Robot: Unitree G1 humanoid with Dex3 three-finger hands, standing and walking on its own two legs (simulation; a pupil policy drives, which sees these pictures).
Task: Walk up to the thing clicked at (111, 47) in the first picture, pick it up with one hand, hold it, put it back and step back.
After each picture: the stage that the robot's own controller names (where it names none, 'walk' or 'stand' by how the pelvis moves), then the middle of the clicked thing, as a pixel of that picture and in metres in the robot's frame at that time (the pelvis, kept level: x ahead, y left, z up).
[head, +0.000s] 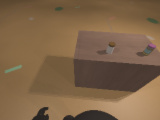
stand; (110, 48) +0.76 -0.21 -0.05
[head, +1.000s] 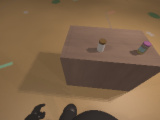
sink last; (101, 45) +0.70 -0.07 -0.02
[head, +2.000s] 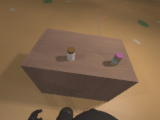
rise first; (70, 54) +0.54 +0.17 -0.02
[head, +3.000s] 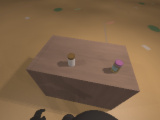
stand; (71, 60) +0.53 +0.18 -0.05
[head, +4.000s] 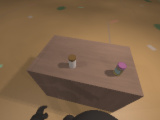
stand; (72, 61) +0.50 +0.17 -0.05
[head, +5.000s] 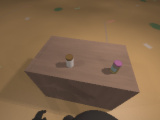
stand; (69, 61) +0.51 +0.19 -0.05
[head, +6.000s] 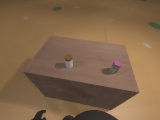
stand; (68, 61) +0.50 +0.20 -0.05
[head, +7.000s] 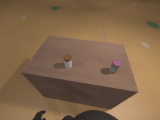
rise first; (67, 61) +0.50 +0.20 -0.05
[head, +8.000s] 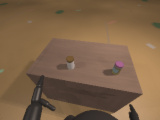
rise first; (70, 62) +0.49 +0.21 -0.05
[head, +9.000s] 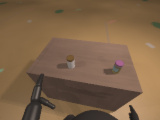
go down; (70, 62) +0.50 +0.21 -0.05
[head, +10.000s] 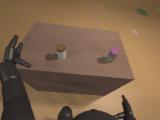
go down; (61, 52) +0.52 +0.19 -0.01
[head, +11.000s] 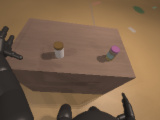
go down; (59, 50) +0.51 +0.20 +0.02
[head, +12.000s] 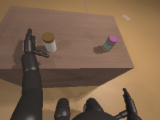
close in; (49, 43) +0.52 +0.21 +0.05
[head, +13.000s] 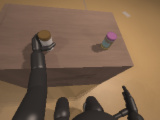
close; (46, 41) +0.52 +0.21 +0.06
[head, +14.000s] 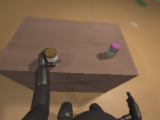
lift; (52, 57) +0.42 +0.22 +0.04
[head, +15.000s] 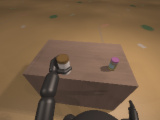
lift; (64, 64) +0.33 +0.17 +0.15
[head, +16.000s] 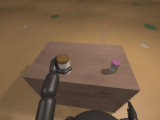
hold; (64, 64) +0.33 +0.17 +0.15
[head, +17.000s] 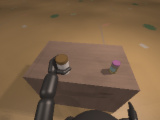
hold; (63, 65) +0.32 +0.17 +0.15
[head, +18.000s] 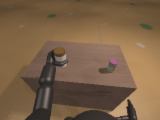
crouch; (60, 57) +0.38 +0.19 +0.16
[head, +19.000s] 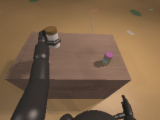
lower; (52, 37) +0.50 +0.21 +0.18
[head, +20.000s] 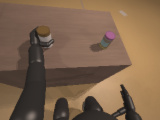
lower; (45, 37) +0.54 +0.21 +0.07
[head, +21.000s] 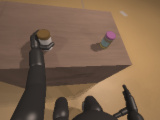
lower; (45, 40) +0.52 +0.21 +0.05
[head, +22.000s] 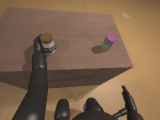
lower; (48, 44) +0.51 +0.21 +0.05
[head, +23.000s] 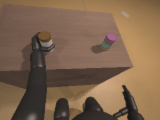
lower; (46, 42) +0.52 +0.21 +0.05
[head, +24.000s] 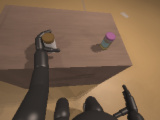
open; (49, 43) +0.52 +0.19 +0.05
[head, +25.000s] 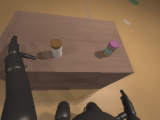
sink last; (56, 48) +0.49 +0.18 +0.03
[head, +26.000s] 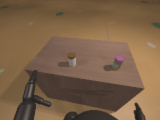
stand; (72, 59) +0.51 +0.19 +0.00
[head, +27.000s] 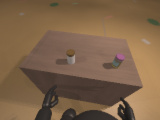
stand; (70, 57) +0.51 +0.18 +0.00
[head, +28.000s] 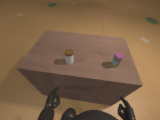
stand; (69, 56) +0.50 +0.19 +0.01
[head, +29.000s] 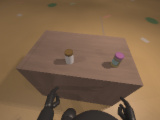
stand; (69, 56) +0.50 +0.19 +0.02
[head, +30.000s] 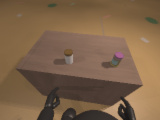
stand; (68, 56) +0.50 +0.19 +0.02
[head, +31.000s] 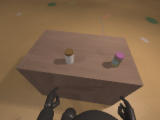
stand; (69, 56) +0.50 +0.18 +0.02
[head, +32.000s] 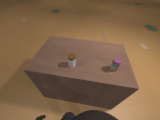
stand; (71, 60) +0.51 +0.18 -0.03
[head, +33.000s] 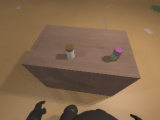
walk; (70, 51) +0.54 +0.19 -0.03
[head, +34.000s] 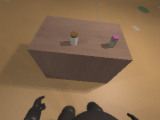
walk; (73, 38) +0.69 +0.18 -0.03
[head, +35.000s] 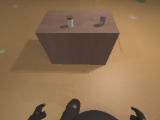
walk; (70, 21) +1.00 +0.31 -0.02
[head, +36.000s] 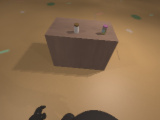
stand; (76, 28) +1.09 +0.24 -0.04
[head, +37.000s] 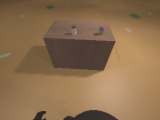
stand; (73, 30) +1.10 +0.26 -0.05
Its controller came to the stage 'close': yes
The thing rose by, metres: 0.21
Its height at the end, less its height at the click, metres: +0.00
